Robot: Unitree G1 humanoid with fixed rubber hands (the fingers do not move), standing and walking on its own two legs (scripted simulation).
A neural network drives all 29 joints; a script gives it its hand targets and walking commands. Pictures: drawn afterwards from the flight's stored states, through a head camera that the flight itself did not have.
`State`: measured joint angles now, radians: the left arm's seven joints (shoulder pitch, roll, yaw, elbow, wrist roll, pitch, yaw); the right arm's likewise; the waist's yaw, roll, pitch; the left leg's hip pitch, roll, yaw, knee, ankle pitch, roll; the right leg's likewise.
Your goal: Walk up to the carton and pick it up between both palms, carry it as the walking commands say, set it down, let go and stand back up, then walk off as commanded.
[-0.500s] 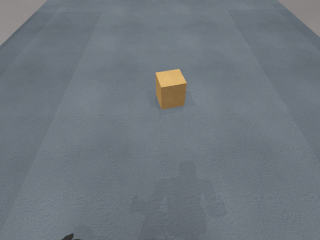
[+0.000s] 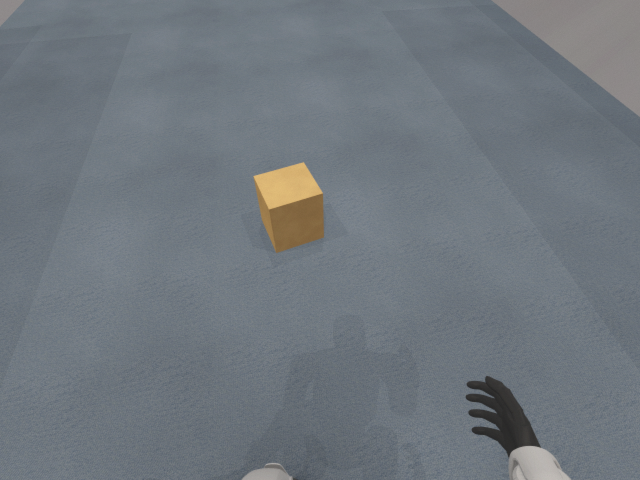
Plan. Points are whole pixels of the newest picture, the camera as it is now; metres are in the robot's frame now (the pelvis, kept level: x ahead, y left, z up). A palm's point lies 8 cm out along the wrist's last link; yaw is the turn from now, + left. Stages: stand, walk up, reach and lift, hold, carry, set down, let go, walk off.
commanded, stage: walk up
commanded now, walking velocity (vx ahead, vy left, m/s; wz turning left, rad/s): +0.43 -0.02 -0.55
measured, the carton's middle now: (289, 207) +1.17 +0.28 -0.64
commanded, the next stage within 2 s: none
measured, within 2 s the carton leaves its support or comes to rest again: neither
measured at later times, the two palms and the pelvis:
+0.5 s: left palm (249, 321) +0.36 +0.17 -0.09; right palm out of the picture +0.11 -0.27 -0.13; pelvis +0.16 -0.01 +0.00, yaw -10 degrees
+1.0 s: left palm (199, 360) +0.31 +0.25 -0.14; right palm (517, 339) +0.38 -0.25 -0.09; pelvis +0.28 +0.00 +0.00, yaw -1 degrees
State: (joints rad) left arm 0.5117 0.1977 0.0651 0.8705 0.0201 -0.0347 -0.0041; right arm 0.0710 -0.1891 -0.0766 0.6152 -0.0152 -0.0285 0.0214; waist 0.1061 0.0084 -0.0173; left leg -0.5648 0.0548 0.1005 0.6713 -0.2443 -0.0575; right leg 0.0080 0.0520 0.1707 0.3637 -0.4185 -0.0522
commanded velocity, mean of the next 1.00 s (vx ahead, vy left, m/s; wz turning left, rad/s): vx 0.20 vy -0.03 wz -0.07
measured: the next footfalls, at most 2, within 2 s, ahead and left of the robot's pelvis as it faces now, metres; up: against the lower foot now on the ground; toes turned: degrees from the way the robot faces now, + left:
left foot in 0.04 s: +0.17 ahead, +0.12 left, +0.00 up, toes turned +5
right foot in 0.48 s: +0.20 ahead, -0.12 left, +0.00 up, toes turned -15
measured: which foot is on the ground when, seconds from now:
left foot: up 0.00-0.02, down 0.04-0.48, up 0.50-0.86, down 0.88-1.00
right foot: down 0.00-0.06, up 0.08-0.46, down 0.48-0.88, up 0.90-1.00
